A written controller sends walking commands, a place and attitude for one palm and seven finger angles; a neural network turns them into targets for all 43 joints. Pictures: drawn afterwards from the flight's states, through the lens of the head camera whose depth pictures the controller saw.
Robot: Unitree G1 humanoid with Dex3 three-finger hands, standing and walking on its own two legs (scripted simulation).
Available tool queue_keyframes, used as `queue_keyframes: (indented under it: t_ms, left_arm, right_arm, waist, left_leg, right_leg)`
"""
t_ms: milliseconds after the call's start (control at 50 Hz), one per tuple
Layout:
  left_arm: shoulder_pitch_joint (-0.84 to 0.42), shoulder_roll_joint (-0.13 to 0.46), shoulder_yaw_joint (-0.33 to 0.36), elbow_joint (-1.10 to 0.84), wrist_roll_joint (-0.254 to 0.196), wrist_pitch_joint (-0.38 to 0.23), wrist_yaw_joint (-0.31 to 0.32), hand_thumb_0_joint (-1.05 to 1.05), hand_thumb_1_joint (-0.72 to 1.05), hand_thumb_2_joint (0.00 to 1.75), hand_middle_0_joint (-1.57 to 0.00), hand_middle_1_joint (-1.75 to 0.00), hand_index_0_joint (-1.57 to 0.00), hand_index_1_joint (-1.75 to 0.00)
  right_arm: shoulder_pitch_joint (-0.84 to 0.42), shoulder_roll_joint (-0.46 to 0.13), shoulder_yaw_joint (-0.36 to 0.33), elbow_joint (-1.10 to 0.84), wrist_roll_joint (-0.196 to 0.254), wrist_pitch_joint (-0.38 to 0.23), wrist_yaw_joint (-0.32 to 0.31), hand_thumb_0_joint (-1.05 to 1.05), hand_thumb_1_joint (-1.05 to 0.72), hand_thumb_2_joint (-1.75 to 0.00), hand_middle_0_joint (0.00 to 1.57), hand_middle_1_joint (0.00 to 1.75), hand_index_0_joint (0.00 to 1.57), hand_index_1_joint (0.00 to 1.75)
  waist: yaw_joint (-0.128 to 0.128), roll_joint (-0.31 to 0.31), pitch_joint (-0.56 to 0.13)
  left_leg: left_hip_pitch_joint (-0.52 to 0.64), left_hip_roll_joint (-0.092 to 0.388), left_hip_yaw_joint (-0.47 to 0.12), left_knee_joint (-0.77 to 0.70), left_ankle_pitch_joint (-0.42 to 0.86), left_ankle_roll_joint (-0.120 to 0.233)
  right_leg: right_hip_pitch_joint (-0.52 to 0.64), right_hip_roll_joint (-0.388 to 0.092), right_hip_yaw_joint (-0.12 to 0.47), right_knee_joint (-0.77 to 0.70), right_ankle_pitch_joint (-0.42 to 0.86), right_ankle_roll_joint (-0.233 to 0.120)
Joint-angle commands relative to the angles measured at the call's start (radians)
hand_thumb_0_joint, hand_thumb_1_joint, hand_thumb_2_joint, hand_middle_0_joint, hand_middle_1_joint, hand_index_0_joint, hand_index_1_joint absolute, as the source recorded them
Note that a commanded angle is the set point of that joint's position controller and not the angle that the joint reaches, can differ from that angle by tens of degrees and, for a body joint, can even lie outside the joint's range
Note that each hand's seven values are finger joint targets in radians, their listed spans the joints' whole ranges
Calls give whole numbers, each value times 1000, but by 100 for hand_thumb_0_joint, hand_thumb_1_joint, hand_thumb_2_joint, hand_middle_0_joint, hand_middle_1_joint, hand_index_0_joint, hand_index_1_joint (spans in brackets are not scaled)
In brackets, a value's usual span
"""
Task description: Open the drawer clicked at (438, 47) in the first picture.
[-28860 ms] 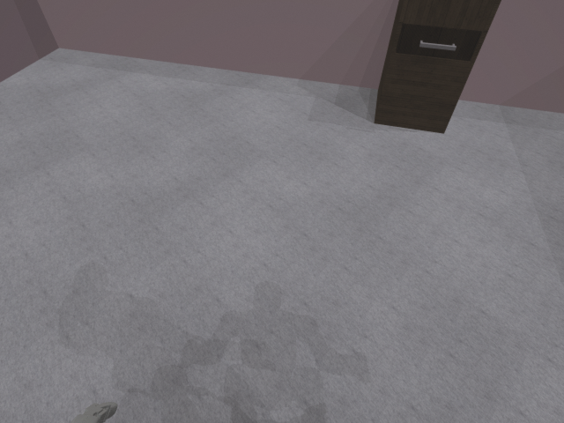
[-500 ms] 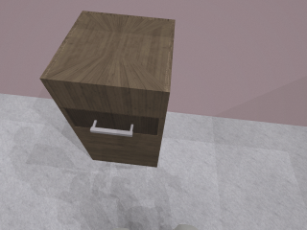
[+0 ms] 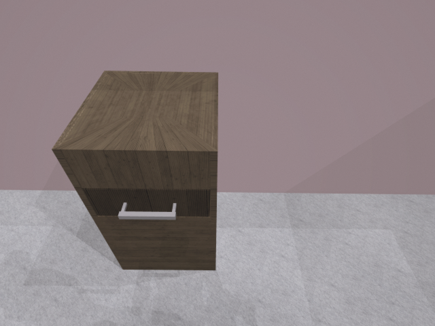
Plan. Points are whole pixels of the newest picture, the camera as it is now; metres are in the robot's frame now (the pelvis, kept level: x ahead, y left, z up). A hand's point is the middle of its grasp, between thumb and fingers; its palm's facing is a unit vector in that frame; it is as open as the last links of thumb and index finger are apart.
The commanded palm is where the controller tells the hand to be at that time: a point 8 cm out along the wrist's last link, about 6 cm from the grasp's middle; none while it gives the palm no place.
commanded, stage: come to a stop and stand still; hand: left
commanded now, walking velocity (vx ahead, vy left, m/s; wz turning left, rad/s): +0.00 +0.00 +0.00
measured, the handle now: (148, 210) +0.51 +0.24 -0.24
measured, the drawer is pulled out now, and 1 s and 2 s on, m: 0.00 0.00 0.00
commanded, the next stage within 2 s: look again from close up in 0.22 s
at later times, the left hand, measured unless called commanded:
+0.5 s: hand out of the picture -0.01 +0.18 -0.17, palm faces +0.00 -0.98 -0.19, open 7.4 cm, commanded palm none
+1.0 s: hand out of the picture +0.12 +0.21 -0.11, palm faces -0.03 -0.89 -0.45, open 7.3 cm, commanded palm +0.13 +0.22 -0.05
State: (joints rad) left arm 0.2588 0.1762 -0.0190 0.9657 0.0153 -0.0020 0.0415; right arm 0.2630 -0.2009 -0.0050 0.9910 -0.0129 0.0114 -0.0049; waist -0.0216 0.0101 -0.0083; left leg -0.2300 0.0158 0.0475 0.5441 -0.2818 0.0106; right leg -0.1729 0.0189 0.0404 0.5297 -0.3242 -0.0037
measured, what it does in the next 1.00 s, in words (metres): stands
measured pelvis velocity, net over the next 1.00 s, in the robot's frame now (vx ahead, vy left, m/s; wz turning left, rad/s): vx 0.02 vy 0.00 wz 0.00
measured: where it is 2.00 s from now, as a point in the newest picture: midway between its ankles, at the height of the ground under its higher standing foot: outside the picture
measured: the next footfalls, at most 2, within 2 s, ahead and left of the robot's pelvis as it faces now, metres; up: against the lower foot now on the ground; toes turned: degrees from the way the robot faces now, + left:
none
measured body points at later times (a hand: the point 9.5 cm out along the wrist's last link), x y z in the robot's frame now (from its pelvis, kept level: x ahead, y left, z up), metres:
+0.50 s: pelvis +0.01 +0.01 +0.00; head +0.02 +0.01 +0.45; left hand -0.01 +0.23 -0.16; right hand +0.01 -0.22 -0.15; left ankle +0.01 +0.11 -0.73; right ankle -0.02 -0.12 -0.73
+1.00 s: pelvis +0.02 +0.00 +0.00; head +0.03 -0.01 +0.45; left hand +0.12 +0.25 -0.08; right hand +0.07 -0.23 -0.14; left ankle +0.01 +0.11 -0.73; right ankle -0.02 -0.11 -0.73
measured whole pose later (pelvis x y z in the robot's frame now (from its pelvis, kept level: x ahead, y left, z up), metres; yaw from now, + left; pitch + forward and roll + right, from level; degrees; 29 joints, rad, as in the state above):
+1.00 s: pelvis +0.02 +0.00 +0.00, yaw +0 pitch +1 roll +1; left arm 0.46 0.24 -0.07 0.37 0.14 0.08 0.17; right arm 0.33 -0.18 0.00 0.93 0.04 -0.20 -0.08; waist 0.02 0.00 -0.01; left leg -0.24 -0.02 0.07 0.50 -0.27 0.02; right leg -0.24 -0.03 0.01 0.58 -0.36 -0.02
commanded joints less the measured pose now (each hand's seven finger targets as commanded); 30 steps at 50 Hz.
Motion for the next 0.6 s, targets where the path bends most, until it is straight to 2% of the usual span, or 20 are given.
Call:
queue_keyframes:
  t_ms: [0,20,80,160,280,360,460,580]
  left_arm:
    - [32,143,32,-43,-1,-7,-3,0,90,90,-20,-30,-20,-30]
    - [36,141,32,-41,1,-8,-4,0,90,90,-20,-30,-20,-30]
    - [57,134,30,-26,0,-10,-9,0,90,90,-20,-30,-20,-30]
    - [68,118,26,4,-1,-15,-11,0,90,90,-20,-30,-20,-30]
    - [97,106,20,65,-6,-27,-7,0,90,90,-20,-30,-20,-30]
    - [113,98,17,95,-6,-27,-2,0,90,90,-20,-30,-20,-30]
    - [127,88,14,118,-4,-24,0,0,90,90,-20,-30,-20,-30]
    - [134,78,15,125,-1,-25,1,0,90,90,-20,-30,-20,-30]
  right_arm:
    - [29,-111,-13,-36,-9,-18,-3,0,-90,-90,20,30,20,30]
    - [38,-111,-14,-30,-9,-20,-4,0,-90,-90,20,30,20,30]
    - [41,-122,-13,-21,-8,-26,-5,0,-90,-90,20,30,20,30]
    - [56,-113,-9,7,-4,-35,-8,0,-90,-90,20,30,20,30]
    - [84,-88,1,59,4,-48,-16,0,-90,-90,20,30,20,30]
    - [85,-77,3,85,7,-47,-20,0,-90,-90,20,30,20,30]
    - [75,-66,4,99,7,-43,-22,0,-90,-90,20,30,20,30]
    - [58,-61,1,100,7,-43,-24,0,-90,-90,20,30,20,30]
  waist:
    - [13,2,160]
    - [14,22,138]
    - [23,10,73]
    - [26,5,58]
    - [24,-34,19]
    - [22,-29,34]
    - [21,-12,77]
    - [22,-20,72]
  left_leg:
    - [-79,68,-116,-203,-170,32]
    - [-81,73,-125,-217,-175,36]
    - [-72,85,-138,-227,-185,41]
    - [-53,92,-139,-229,-123,44]
    - [30,85,-97,-161,136,40]
    - [52,86,-85,-151,190,37]
    - [49,86,-82,-160,170,35]
    - [62,84,-79,-155,190,33]
  right_leg:
    - [-153,-61,80,-166,-152,-38]
    - [-131,-59,63,-154,-126,-35]
    - [-91,-59,55,-132,-91,-32]
    - [-75,-68,50,-122,-13,-32]
    - [-44,-93,59,-123,165,-29]
    - [-47,-96,63,-126,215,-27]
    - [-65,-93,60,-137,196,-24]
    - [-63,-97,63,-141,225,-23]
